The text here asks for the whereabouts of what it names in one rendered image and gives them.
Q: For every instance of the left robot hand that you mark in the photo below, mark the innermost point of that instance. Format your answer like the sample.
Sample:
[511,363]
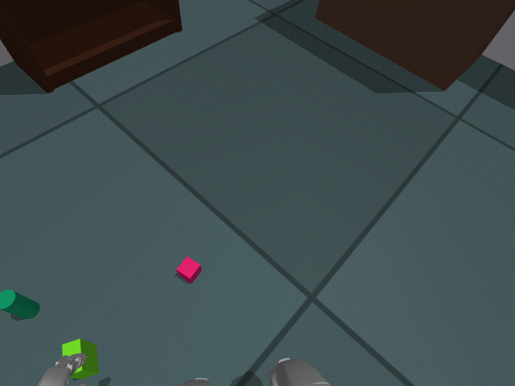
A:
[63,370]

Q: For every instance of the bookshelf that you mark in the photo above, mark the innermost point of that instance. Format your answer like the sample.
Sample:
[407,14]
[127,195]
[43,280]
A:
[57,41]

